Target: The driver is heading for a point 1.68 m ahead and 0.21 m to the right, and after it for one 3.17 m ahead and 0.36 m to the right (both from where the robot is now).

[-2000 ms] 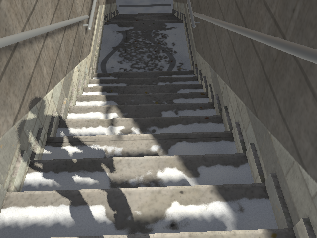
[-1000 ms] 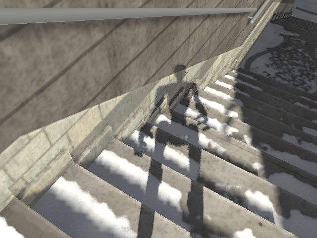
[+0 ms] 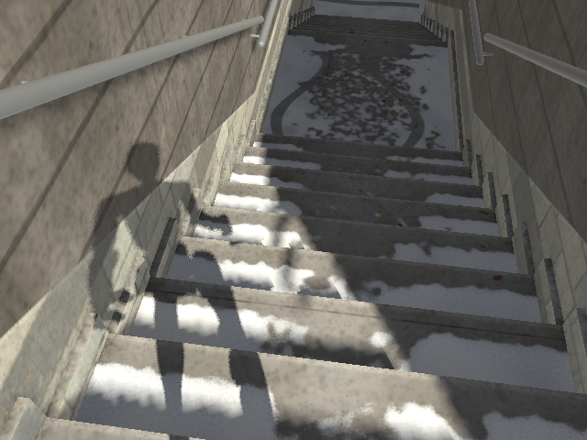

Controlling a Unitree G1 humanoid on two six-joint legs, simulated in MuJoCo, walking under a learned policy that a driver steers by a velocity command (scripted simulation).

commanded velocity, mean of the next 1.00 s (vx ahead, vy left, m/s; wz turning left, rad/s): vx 0.03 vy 0.00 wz -0.35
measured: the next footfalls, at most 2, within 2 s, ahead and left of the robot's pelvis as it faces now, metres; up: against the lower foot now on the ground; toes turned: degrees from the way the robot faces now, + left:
left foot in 0.10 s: +0.10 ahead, +0.15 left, +0.00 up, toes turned -2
right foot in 0.52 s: +0.05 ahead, -0.09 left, +0.00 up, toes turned -21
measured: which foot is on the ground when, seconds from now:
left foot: up 0.00-0.08, down 0.10-0.52, up 0.54-0.76, down 0.78-1.00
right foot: down 0.00-0.12, up 0.14-0.50, down 0.52-1.00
